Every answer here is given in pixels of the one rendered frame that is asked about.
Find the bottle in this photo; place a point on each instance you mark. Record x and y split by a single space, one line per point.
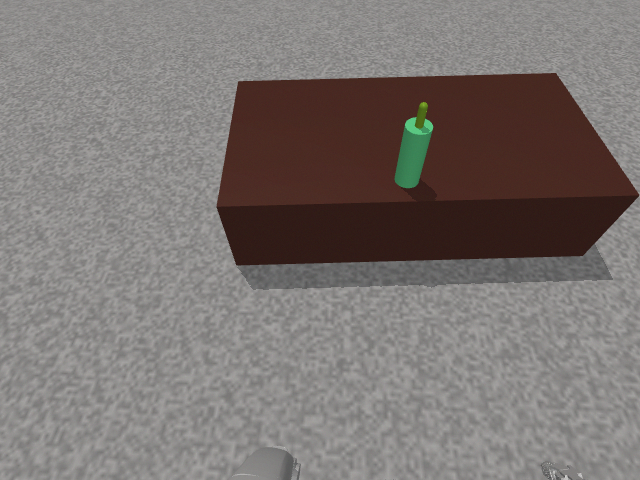
414 145

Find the right robot hand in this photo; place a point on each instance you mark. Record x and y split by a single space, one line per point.
555 471

